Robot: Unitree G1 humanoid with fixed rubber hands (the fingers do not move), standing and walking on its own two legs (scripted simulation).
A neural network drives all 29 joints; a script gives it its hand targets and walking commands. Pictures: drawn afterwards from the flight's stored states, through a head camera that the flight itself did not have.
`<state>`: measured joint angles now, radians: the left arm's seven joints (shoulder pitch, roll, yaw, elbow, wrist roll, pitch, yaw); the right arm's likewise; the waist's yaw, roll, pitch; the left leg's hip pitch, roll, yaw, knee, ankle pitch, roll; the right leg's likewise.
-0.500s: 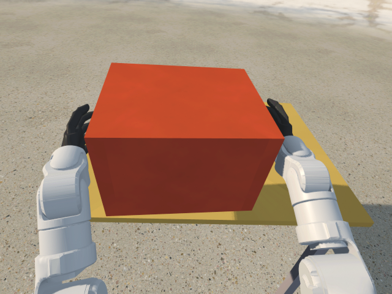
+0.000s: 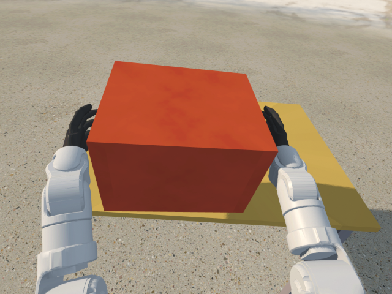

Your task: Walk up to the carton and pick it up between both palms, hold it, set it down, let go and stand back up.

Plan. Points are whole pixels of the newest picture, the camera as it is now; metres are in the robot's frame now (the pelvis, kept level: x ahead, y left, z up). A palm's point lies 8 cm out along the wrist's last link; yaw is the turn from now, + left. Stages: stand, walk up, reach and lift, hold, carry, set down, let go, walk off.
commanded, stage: set down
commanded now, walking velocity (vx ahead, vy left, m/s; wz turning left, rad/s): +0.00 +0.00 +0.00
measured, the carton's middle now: (179, 137) +0.40 +0.03 +0.16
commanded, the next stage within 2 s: none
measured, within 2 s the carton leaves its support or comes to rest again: neither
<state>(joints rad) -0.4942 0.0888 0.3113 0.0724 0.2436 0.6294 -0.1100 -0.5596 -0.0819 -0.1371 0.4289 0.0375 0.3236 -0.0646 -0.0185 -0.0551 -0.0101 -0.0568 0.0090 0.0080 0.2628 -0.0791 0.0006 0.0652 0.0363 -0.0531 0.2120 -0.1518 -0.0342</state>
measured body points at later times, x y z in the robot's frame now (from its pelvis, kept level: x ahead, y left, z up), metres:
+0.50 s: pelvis +0.03 -0.01 +0.00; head -0.01 +0.02 +0.45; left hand +0.39 +0.21 +0.13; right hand +0.40 -0.18 +0.13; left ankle +0.05 +0.11 -0.75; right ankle -0.01 -0.09 -0.75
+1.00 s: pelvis +0.03 -0.01 +0.00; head +0.01 +0.02 +0.45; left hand +0.40 +0.22 +0.10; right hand +0.42 -0.17 +0.11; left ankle +0.05 +0.11 -0.75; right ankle -0.01 -0.09 -0.75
